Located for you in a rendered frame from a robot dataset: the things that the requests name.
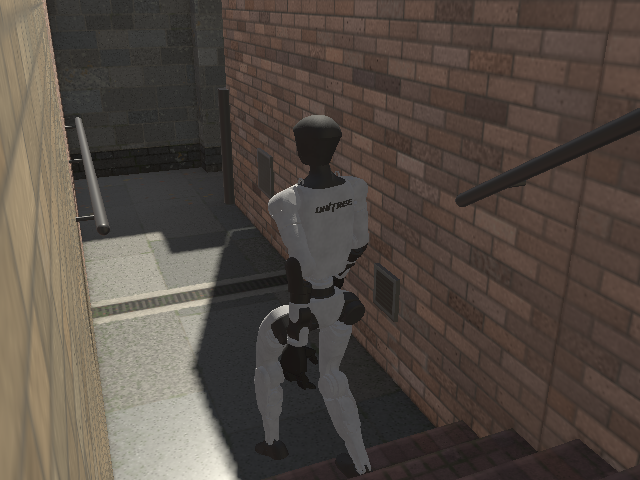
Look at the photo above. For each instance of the right robot upper arm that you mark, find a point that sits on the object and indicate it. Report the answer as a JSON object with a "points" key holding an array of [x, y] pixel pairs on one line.
{"points": [[360, 225]]}

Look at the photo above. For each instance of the left robot thigh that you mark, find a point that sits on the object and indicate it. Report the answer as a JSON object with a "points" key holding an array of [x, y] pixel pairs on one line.
{"points": [[272, 336]]}

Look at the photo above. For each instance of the right robot hand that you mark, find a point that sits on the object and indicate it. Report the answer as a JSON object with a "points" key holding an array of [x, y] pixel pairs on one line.
{"points": [[338, 282]]}

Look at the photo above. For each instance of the right robot forearm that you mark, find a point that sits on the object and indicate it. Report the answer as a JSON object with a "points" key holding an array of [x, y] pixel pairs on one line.
{"points": [[353, 256]]}

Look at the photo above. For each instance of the left robot forearm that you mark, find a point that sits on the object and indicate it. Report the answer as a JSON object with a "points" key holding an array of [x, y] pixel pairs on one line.
{"points": [[299, 306]]}

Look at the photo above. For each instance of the robot left shin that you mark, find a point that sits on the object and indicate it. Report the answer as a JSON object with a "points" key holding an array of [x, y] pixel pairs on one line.
{"points": [[269, 403]]}

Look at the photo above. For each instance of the left robot upper arm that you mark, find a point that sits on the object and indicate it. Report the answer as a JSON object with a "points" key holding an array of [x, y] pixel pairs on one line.
{"points": [[283, 208]]}

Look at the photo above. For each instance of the left robot hand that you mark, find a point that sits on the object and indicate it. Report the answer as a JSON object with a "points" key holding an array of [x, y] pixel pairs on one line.
{"points": [[294, 364]]}

